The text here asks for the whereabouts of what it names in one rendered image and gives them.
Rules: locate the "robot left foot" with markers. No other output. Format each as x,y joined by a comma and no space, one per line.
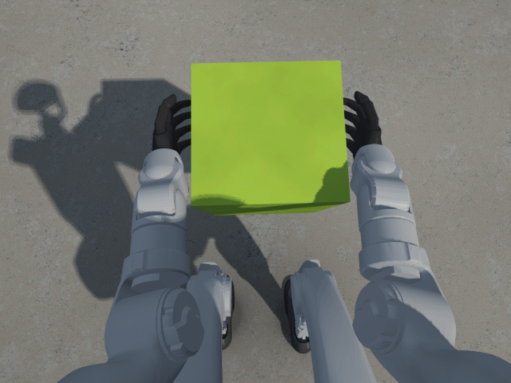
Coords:
226,338

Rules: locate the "robot right forearm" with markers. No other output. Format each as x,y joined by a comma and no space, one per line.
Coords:
390,247

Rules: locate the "right robot upper arm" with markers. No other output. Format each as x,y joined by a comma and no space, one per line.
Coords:
411,331

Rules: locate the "robot left forearm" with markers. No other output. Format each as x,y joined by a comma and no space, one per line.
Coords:
157,258

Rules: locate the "left robot thigh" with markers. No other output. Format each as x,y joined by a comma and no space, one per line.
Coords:
213,295

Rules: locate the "carton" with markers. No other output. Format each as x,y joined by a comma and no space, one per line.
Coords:
268,137

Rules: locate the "robot left hand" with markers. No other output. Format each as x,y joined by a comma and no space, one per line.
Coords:
164,134

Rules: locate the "robot right hand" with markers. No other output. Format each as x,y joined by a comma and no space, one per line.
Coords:
366,130

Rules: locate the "left robot upper arm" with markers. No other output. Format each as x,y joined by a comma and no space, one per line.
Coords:
148,339

